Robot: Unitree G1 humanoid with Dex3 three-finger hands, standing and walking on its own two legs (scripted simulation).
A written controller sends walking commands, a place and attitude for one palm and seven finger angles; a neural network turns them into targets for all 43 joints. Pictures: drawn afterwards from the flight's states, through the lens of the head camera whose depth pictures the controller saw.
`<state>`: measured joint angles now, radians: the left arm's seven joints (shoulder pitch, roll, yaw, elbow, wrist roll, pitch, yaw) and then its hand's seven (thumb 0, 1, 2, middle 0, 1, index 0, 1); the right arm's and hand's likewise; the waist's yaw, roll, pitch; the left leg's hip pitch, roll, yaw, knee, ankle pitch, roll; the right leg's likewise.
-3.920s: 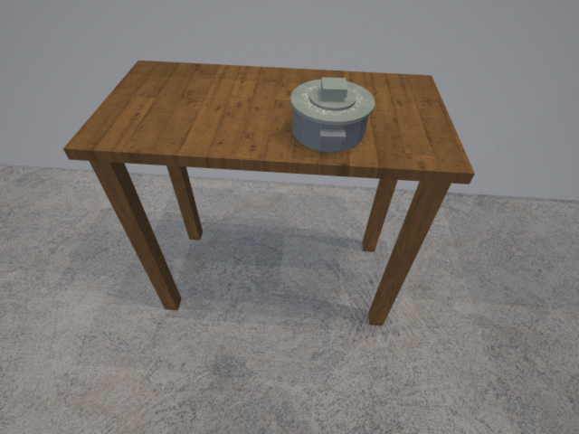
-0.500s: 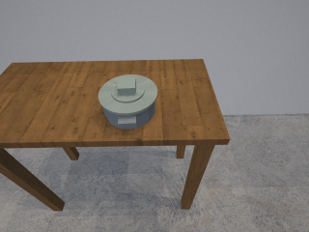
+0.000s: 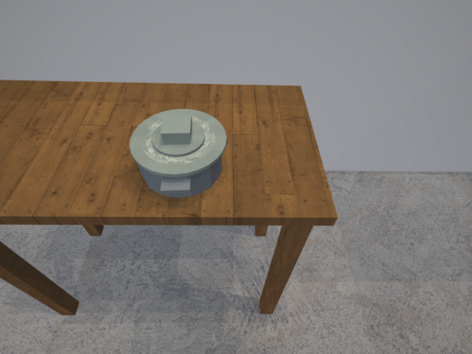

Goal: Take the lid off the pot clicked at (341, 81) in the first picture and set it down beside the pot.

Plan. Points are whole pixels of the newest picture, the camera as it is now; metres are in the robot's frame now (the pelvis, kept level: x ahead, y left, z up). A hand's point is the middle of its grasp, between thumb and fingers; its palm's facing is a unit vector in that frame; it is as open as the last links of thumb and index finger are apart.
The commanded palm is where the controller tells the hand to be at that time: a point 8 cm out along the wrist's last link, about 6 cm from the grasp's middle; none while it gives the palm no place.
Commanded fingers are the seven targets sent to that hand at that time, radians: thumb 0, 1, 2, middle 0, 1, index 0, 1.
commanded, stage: look again from close up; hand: left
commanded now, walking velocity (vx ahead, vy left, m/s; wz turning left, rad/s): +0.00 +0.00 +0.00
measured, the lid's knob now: (177, 127) +0.47 +0.15 +0.12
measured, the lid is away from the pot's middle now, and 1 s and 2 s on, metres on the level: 0.00 0.00 0.00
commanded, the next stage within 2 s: lift the closed hand beside the body in 0.74 s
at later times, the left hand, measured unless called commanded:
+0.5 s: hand out of the picture +0.02 +0.16 -0.18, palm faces +0.04 -0.98 -0.21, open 7.3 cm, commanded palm none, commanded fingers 0.00 0.90 0.90 -0.20 -0.30 -0.20 -0.30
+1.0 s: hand out of the picture +0.13 +0.20 -0.08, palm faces +0.20 -0.93 -0.32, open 6.8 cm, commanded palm +0.09 +0.23 -0.03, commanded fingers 0.00 0.90 0.90 -0.60 -0.73 -0.60 -0.73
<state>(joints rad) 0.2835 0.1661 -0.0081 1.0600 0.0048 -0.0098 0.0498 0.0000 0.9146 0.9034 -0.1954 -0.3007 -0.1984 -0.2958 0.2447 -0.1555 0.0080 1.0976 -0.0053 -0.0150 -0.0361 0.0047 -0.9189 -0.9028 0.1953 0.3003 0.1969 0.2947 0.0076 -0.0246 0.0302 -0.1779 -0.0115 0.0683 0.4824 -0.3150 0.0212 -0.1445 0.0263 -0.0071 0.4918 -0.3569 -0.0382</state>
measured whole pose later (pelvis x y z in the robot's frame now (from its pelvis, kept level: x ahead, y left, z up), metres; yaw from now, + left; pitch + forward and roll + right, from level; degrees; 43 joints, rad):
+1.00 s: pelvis -0.01 +0.00 +0.00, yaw +2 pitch +0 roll +1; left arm 0.39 0.19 -0.02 0.36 -0.03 0.02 0.15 0.02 0.95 0.90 -0.28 -0.39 -0.28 -0.38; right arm 0.31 -0.23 0.00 0.92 0.04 -0.21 -0.04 0.01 -0.92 -0.90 0.20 0.30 0.20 0.29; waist 0.02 0.04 0.00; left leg -0.16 -0.03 0.03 0.44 -0.27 0.02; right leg -0.11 0.01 -0.04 0.45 -0.33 -0.04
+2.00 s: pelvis -0.04 +0.02 +0.01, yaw +2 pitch -5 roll -1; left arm 0.68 0.30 0.16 -0.43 -0.02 -0.09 0.09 0.01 0.90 0.90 -1.29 -1.50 -1.30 -1.49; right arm 0.21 -0.22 0.02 0.60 0.00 -0.17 -0.04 0.01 -0.90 -0.90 0.20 0.30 0.20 0.30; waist 0.07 0.04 0.02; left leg -0.12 -0.03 0.04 0.44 -0.24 0.05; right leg -0.06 0.01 -0.03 0.41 -0.26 -0.01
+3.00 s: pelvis -0.06 -0.01 +0.00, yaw +3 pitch -3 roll +0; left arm 0.15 0.68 0.08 -0.28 0.72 0.14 -0.22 0.00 0.27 1.31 -1.13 -0.81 -1.13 -0.80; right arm 0.05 -0.29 0.05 0.60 0.05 0.09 -0.04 0.01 -0.91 -0.90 0.20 0.30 0.20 0.29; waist 0.08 0.13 0.01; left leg -0.19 -0.02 0.01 0.45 -0.21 0.02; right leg -0.13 0.02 -0.07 0.46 -0.27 -0.04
